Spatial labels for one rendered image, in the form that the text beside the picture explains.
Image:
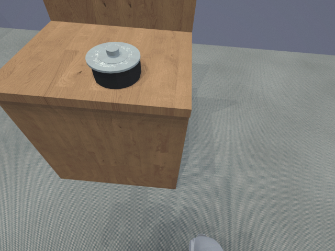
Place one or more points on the right robot thigh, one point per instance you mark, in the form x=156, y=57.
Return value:
x=203, y=243

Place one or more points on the table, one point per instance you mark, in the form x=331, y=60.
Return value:
x=130, y=136

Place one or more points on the lid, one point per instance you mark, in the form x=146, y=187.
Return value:
x=98, y=60

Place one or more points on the pot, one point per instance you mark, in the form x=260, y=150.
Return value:
x=118, y=80

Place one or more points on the knob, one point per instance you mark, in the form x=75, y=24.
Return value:
x=112, y=50

